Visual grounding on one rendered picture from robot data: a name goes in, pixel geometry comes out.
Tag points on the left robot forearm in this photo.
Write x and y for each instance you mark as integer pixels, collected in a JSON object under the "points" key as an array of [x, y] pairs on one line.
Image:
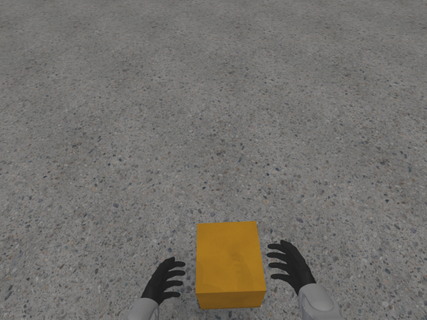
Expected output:
{"points": [[142, 309]]}

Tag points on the left robot hand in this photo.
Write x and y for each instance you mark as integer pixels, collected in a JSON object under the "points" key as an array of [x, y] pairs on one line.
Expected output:
{"points": [[158, 283]]}

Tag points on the right robot hand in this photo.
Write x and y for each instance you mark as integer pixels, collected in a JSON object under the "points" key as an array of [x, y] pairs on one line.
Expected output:
{"points": [[299, 272]]}

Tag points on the carton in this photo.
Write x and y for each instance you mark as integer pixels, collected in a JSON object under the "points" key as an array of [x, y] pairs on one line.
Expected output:
{"points": [[229, 270]]}

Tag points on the right robot forearm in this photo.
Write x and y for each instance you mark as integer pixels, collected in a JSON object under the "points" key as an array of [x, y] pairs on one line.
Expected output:
{"points": [[315, 303]]}

